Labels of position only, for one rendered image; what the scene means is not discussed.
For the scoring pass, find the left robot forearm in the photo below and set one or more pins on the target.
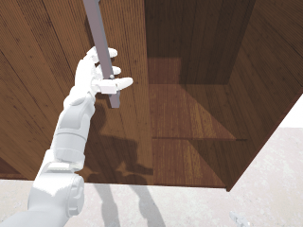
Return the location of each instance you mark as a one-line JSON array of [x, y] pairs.
[[66, 151]]

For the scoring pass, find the handle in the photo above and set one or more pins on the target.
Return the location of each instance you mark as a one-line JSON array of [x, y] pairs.
[[96, 25]]

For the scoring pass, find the robot left upper arm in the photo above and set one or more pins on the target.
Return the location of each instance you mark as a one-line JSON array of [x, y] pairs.
[[54, 199]]

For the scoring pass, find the wardrobe door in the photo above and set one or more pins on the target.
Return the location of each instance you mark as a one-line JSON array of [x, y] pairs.
[[41, 45], [6, 168]]

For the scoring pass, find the left robot hand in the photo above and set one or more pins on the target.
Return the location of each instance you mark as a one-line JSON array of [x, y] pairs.
[[88, 75]]

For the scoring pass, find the right robot hand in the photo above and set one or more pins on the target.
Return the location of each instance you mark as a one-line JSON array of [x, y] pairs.
[[241, 221]]

